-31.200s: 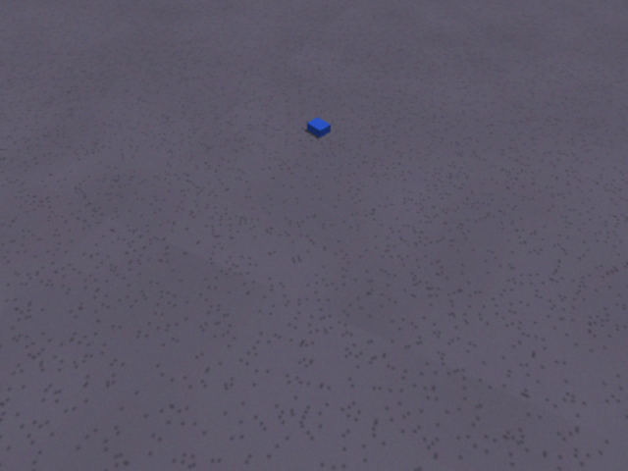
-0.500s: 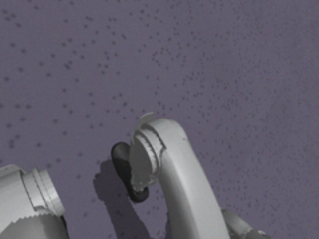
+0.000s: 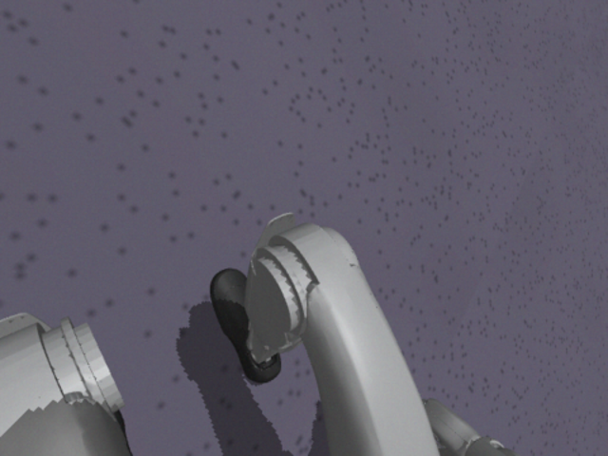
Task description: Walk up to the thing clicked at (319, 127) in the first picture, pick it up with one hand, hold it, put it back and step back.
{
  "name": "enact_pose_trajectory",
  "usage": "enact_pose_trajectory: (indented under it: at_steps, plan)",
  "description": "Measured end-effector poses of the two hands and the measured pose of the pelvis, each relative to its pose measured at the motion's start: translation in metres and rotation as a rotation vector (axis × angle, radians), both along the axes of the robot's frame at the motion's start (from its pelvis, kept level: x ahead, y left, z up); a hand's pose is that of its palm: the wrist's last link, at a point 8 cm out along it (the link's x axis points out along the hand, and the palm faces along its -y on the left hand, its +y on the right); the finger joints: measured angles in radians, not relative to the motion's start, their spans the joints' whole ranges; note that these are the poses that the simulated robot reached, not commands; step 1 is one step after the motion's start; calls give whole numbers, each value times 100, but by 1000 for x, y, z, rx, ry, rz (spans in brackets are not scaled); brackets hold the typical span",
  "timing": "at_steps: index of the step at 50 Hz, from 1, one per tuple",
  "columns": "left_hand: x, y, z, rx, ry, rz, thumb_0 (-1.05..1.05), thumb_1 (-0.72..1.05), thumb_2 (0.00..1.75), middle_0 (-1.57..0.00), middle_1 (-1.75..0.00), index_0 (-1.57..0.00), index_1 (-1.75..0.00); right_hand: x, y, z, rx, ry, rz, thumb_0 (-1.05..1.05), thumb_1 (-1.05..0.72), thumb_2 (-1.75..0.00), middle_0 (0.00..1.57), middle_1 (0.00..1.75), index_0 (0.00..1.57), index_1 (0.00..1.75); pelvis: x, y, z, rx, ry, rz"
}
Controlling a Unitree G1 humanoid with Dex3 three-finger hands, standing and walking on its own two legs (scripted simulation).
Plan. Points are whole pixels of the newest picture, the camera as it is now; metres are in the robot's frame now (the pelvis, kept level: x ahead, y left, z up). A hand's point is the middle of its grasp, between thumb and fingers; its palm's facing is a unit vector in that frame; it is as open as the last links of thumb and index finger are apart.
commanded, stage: withdraw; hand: left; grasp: from above
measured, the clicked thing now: out of the picture +0.46 +0.34 -0.29
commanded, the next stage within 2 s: home in 0.86 s
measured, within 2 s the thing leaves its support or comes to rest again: neither
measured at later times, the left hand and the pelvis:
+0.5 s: hand out of the picture +0.46 +0.36 -0.11, palm faces -0.37 -0.08 -0.92, open 13.2 cm; pelvis +0.01 +0.00 +0.04, yaw +5 degrees
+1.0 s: hand out of the picture +0.43 +0.34 -0.16, palm faces -0.46 -0.12 -0.88, open 12.2 cm; pelvis +0.00 -0.01 +0.02, yaw +7 degrees
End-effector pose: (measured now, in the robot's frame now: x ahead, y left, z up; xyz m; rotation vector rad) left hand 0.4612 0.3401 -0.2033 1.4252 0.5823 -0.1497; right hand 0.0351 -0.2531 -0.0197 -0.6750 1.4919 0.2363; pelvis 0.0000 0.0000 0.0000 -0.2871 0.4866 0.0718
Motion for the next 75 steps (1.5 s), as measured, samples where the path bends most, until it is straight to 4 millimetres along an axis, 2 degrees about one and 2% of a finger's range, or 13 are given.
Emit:
enact_pose_trajectory:
  at_steps: [6,10,16,26,31,37,43,49,55,60,64,69,75]
  plan:
    - [2,1,2,3,-11,-5,0,-37,89,-20,-90,-20,-91,-2,-2,3,-11,3,-11,0,-90,-90,20,30,20,30,0,0,1,-2,3,0]
    - [6,6,16,5,-50,-2,0,-39,88,-21,-90,-21,-90,-2,-4,3,-10,6,-32,0,-90,-90,20,30,20,30,2,0,2,1,17,2]
    - [9,15,64,46,-122,-13,0,-41,90,-20,-91,-20,-91,13,-10,-3,16,-33,-78,0,-91,-91,20,30,21,30,6,-2,9,16,63,13]
    - [0,21,162,87,-58,2,0,-37,91,-22,-91,-22,-92,63,-11,-13,80,-172,-143,0,-91,-91,20,30,20,30,4,-3,39,73,116,53]
    - [-1,17,187,70,12,-1,0,-33,89,-25,-88,-25,-90,75,-13,-8,73,-224,-147,0,-91,-91,20,30,20,30,-1,-6,53,94,116,67]
    - [-6,14,179,39,70,-30,0,-29,86,-29,-85,-28,-86,65,-25,-4,14,-203,-144,0,-91,-91,20,30,20,30,-5,-11,55,105,109,72]
    - [-21,12,141,6,80,-78,0,-24,82,-33,-80,-33,-81,40,-36,-10,-53,-106,-138,0,-90,-91,20,30,20,30,-6,-12,41,100,102,66]
    - [-30,8,101,-10,28,-118,0,-22,78,-35,-76,-35,-77,23,-36,-19,-83,-42,-138,0,-90,-90,20,30,20,30,-3,-11,24,90,97,61]
    - [-17,6,98,2,-108,-63,0,-15,82,-31,-71,-31,-72,26,-30,-27,-74,-63,-170,0,-90,-90,20,30,21,30,2,-10,16,90,117,60]
    - [-8,8,123,-3,-151,49,0,-4,89,-27,-67,-27,-68,41,-22,-27,-20,-121,-212,0,-89,-90,20,30,21,30,8,-8,25,91,155,59]
    - [-16,8,157,-47,-132,138,0,7,91,-25,-62,-25,-64,56,-14,-21,46,-155,-250,0,-89,-90,20,30,21,30,12,-6,47,97,178,62]
    - [-47,6,203,-166,-65,246,0,32,94,-24,-54,-23,-55,80,-5,1,118,-200,-268,0,-90,-90,20,30,21,30,16,-6,85,118,183,69]
    - [-99,-7,253,-375,-55,340,0,65,92,-22,-40,-22,-41,124,0,38,156,-304,-224,0,-90,-90,20,30,21,30,16,-8,129,146,160,79]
